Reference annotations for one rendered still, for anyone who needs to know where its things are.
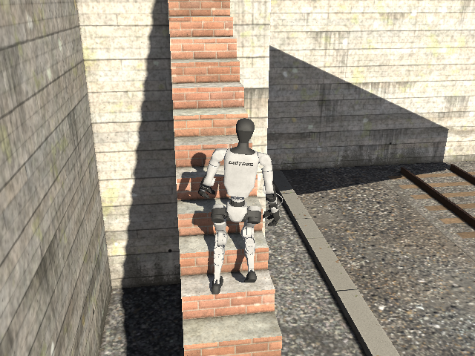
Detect stairs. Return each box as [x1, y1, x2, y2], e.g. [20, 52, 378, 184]
[168, 0, 282, 356]

